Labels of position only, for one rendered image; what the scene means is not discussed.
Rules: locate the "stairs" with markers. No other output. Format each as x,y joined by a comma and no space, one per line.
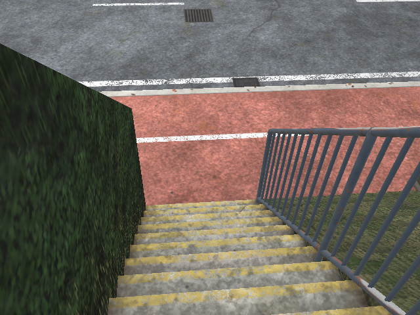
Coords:
228,258

